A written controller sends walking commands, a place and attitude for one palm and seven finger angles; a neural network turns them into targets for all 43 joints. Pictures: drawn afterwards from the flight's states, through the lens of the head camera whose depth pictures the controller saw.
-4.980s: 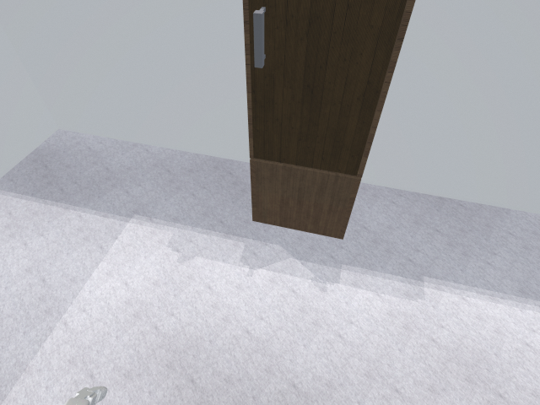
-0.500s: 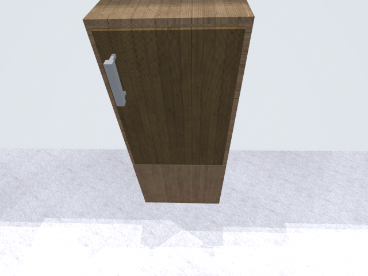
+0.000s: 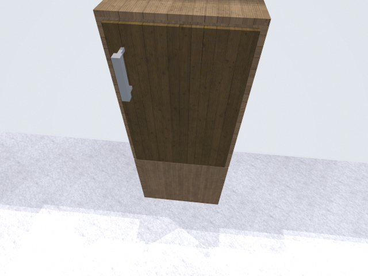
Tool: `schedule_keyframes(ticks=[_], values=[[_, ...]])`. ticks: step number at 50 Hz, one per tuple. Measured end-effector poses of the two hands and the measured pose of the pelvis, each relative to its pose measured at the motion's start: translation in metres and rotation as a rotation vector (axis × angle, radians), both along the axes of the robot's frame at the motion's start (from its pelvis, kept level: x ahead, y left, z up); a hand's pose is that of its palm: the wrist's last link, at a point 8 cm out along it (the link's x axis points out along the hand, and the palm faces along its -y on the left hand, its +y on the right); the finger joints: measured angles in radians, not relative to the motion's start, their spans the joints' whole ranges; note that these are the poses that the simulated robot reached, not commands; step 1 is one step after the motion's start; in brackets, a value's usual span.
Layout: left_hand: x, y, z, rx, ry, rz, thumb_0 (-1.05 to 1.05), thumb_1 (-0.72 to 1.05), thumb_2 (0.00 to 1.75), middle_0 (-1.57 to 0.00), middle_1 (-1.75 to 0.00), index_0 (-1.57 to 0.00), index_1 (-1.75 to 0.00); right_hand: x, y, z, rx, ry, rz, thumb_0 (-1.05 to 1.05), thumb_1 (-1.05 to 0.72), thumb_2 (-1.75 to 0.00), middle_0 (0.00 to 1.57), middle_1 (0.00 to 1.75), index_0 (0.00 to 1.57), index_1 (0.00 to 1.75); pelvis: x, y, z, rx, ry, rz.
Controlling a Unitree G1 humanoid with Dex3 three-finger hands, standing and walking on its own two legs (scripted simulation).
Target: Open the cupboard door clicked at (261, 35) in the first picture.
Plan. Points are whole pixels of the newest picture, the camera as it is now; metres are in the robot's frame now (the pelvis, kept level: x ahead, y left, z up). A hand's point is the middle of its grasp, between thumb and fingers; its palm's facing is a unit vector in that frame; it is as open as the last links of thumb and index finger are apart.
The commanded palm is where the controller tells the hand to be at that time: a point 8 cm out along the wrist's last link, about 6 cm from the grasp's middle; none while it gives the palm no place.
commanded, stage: come to a stop and stand still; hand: left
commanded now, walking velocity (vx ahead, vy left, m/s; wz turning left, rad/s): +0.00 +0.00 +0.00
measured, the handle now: (124, 74) +0.60 +0.22 +0.11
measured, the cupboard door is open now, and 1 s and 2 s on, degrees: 0 0 0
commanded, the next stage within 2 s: look again from close up in 0.82 s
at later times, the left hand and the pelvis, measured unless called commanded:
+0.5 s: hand out of the picture +0.00 +0.21 -0.17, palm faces +0.03 -0.98 -0.20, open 7.3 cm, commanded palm none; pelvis +0.00 +0.04 +0.00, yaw -1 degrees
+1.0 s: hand out of the picture -0.01 +0.24 -0.17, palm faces -0.01 -0.97 -0.22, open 7.4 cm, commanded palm none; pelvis -0.02 +0.05 +0.00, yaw +0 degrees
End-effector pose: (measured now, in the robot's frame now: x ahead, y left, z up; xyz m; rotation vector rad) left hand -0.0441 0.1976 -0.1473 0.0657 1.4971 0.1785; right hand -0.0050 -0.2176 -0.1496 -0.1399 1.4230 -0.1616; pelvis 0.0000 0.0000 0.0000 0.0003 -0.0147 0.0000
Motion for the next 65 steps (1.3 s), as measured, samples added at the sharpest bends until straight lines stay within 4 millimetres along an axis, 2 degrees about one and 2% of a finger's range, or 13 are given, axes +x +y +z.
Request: schedule_keyframes(ticks=[9, 24, 30, 37, 48, 58, 65], values=[[0.009, 0.015, -0.001, 0.000, -0.025, -0.013, 0.00, 0.91, 0.90, -0.20, -0.29, -0.20, -0.30, 0.008, 0.011, 0.003, -0.014, -0.025, 0.005, 0.01, -0.92, -0.90, 0.20, 0.30, 0.20, 0.29, 0.001, 0.013, 0.001, 0.001, -0.006, -0.004], [0.042, 0.060, 0.005, 0.055, -0.109, -0.063, 0.00, 0.91, 0.90, -0.19, -0.29, -0.20, -0.30, -0.018, 0.042, 0.003, 0.023, 0.006, -0.018, 0.01, -0.91, -0.90, 0.20, 0.30, 0.20, 0.29, -0.004, 0.034, 0.003, 0.004, -0.008, -0.010], [0.044, 0.068, 0.005, 0.057, -0.114, -0.072, 0.00, 0.91, 0.90, -0.19, -0.29, -0.20, -0.30, -0.025, 0.049, 0.004, 0.027, 0.013, -0.024, 0.01, -0.91, -0.90, 0.20, 0.30, 0.20, 0.29, -0.006, 0.041, 0.003, 0.004, -0.008, -0.012], [0.037, 0.073, 0.004, 0.048, -0.103, -0.075, 0.00, 0.91, 0.90, -0.19, -0.29, -0.20, -0.30, -0.023, 0.048, 0.006, 0.011, 0.004, -0.021, 0.00, -0.90, -0.90, 0.20, 0.30, 0.20, 0.29, -0.010, 0.047, 0.004, 0.004, -0.009, -0.014], [0.032, 0.087, 0.004, 0.058, -0.100, -0.106, 0.00, 0.91, 0.90, -0.20, -0.29, -0.20, -0.30, -0.002, 0.033, 0.012, -0.034, -0.064, 0.012, 0.01, -0.90, -0.90, 0.20, 0.30, 0.20, 0.29, -0.015, 0.052, 0.003, 0.002, -0.004, -0.012], [0.060, 0.125, 0.010, 0.143, -0.273, -0.129, 0.00, 0.91, 0.90, -0.20, -0.29, -0.20, -0.30, 0.044, 0.010, 0.023, -0.117, -0.287, 0.059, 0.01, -0.90, -0.90, 0.20, 0.30, 0.20, 0.29, -0.029, 0.059, -0.008, -0.009, -0.023, -0.006], [0.073, 0.141, 0.023, 0.170, -0.375, -0.153, 0.00, 0.91, 0.90, -0.20, -0.29, -0.20, -0.30, 0.054, 0.010, 0.036, -0.127, -0.376, 0.095, 0.01, -0.90, -0.90, 0.20, 0.30, 0.20, 0.29, -0.045, 0.065, -0.007, -0.011, -0.045, -0.007]])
